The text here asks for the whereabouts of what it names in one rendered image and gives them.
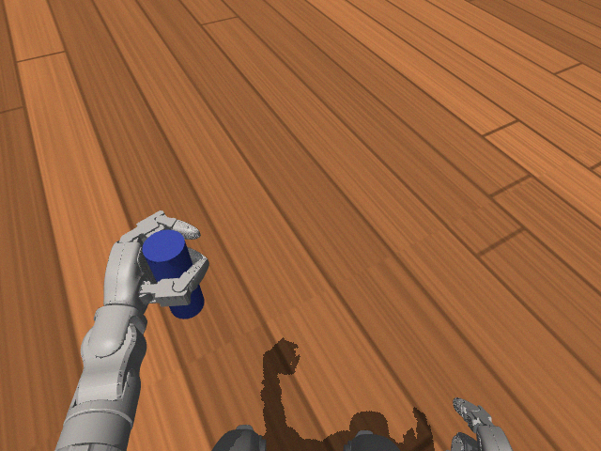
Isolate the can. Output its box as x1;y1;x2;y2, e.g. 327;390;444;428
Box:
142;229;205;319

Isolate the left robot hand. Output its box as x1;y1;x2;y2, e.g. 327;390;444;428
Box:
103;210;209;314

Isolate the right robot hand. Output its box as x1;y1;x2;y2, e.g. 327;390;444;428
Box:
446;397;513;451

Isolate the left robot arm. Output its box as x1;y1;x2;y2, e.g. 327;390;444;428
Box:
54;303;147;451

